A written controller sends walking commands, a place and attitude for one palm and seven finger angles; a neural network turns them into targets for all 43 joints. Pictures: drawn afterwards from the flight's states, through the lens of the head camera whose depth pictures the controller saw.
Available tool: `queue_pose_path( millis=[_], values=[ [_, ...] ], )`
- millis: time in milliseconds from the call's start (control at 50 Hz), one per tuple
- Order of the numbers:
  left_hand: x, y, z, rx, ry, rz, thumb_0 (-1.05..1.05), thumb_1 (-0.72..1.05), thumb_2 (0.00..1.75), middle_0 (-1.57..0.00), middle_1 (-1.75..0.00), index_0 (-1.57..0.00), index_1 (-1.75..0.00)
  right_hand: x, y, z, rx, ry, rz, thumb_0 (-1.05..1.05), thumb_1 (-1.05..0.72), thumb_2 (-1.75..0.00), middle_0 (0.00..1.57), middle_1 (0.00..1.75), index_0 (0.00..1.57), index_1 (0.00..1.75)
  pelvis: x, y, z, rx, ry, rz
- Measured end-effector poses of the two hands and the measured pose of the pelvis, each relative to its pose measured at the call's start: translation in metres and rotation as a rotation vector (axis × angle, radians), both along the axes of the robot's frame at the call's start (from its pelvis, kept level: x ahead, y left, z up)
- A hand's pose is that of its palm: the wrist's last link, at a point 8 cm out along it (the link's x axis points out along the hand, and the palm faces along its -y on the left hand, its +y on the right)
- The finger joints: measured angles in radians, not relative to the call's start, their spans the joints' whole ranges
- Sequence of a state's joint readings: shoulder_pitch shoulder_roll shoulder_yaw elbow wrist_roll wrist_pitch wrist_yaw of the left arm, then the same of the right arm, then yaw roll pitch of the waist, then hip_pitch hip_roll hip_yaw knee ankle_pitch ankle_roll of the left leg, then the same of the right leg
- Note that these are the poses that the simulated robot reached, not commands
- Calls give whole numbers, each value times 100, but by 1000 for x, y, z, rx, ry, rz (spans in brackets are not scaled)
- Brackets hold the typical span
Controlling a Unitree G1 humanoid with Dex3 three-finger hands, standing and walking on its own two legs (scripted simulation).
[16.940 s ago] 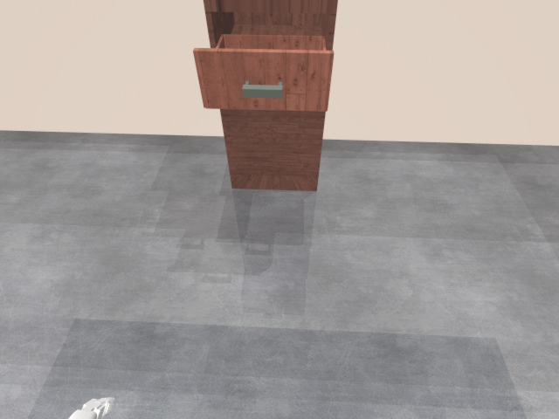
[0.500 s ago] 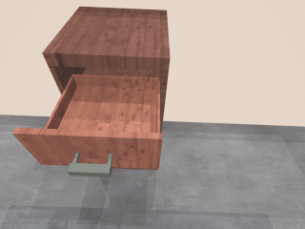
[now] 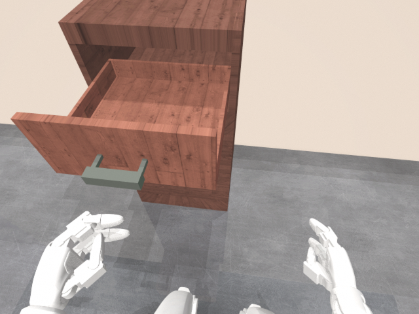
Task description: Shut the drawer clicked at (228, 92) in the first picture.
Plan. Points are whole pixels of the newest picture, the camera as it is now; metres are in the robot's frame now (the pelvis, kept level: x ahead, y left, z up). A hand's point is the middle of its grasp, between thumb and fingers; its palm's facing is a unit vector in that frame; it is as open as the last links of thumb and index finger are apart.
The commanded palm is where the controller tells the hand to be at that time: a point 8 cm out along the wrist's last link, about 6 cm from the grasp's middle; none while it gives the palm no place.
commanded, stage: raise the hand and make a fist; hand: left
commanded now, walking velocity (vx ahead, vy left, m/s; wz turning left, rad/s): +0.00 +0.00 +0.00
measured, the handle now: (117, 169) +0.37 +0.23 +0.06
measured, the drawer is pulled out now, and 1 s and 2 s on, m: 0.28 0.28 0.28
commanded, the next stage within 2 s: bring the fist close to the handle in 1.30 s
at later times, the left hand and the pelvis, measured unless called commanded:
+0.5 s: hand (72, 259) +0.17 +0.22 +0.11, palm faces -0.01 -1.00 -0.04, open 3.1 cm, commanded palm +0.13 +0.27 +0.12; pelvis +0.02 +0.04 +0.03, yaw -2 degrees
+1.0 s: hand (57, 250) +0.17 +0.21 +0.15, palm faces -0.03 -1.00 -0.03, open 3.3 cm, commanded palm +0.12 +0.26 +0.16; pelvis +0.02 +0.08 +0.04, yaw -2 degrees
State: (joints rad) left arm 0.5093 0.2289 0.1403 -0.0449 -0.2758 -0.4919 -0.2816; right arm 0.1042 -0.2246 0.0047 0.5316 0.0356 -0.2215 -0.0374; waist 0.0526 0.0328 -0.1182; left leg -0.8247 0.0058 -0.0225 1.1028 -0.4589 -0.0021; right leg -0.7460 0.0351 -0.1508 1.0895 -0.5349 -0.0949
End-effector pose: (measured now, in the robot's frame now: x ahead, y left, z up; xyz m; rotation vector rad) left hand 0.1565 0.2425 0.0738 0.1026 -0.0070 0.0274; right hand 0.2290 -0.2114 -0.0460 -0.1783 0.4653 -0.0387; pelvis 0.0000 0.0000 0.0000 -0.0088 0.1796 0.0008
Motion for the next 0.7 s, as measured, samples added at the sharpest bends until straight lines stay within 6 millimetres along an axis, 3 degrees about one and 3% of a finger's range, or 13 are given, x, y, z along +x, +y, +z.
queue_pose_path(
  millis=[100,240,320,400,500,700],
  values=[
    [16,-2,1,-39,128,-48,2,90,90,-73,-87,-73,-87,-28,2,-13,27,120,-49,1,-90,-90,21,30,20,30,11,-3,12,4,-3,0],
    [26,18,24,-12,96,5,2,90,90,-87,-102,-87,-102,-63,-22,-16,-7,243,-164,1,-90,-90,21,30,20,30,25,2,25,10,-8,-21],
    [19,26,24,-20,135,-12,2,90,90,-95,-111,-95,-111,-66,-32,-6,-45,234,-202,1,-90,-90,21,30,20,30,27,12,30,6,-10,-29],
    [7,25,27,-45,140,-43,2,90,90,-103,-120,-103,-120,-57,-30,9,-76,169,-204,1,-90,-90,20,30,20,30,28,23,33,-3,-15,-31],
    [-2,27,40,-61,61,-36,2,90,90,-113,-131,-113,-131,-36,-8,27,-81,71,-153,1,-90,-90,20,30,20,30,25,38,33,-17,-27,-24],
    [2,28,54,-79,9,-61,2,90,90,-132,-151,-132,-151,-5,66,46,-2,-52,-7,1,-90,-90,20,30,20,30,19,63,32,-44,-58,-8]
  ],
)
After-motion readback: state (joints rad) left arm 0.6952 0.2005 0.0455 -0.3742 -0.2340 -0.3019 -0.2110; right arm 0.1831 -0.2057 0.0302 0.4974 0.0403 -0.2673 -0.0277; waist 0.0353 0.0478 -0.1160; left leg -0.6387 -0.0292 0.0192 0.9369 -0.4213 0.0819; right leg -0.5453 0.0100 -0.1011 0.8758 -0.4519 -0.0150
